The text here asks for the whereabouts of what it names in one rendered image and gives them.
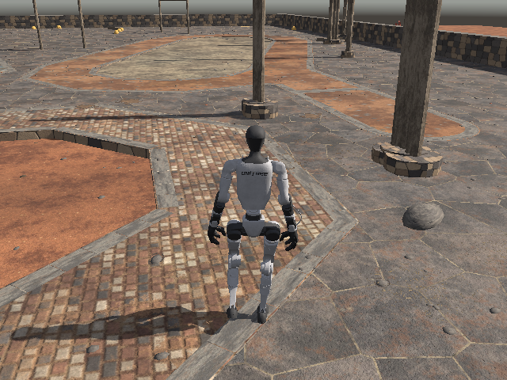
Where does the right robot hand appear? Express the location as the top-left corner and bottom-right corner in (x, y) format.
(280, 230), (299, 251)

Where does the robot right shin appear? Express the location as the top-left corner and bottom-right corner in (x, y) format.
(260, 263), (273, 313)

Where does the robot left upper arm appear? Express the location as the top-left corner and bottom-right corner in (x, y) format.
(217, 159), (238, 203)

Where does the left robot hand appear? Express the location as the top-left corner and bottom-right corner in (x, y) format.
(208, 225), (226, 245)

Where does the robot left shin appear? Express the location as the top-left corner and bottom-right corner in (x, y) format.
(227, 254), (238, 308)

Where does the right robot forearm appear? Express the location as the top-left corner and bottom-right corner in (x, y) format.
(282, 193), (297, 232)

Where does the robot right upper arm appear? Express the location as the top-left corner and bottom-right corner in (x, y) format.
(271, 160), (290, 205)

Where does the robot shin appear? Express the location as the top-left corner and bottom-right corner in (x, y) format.
(227, 254), (238, 308)
(260, 263), (273, 313)

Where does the left robot forearm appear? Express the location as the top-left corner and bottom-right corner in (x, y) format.
(209, 191), (225, 227)

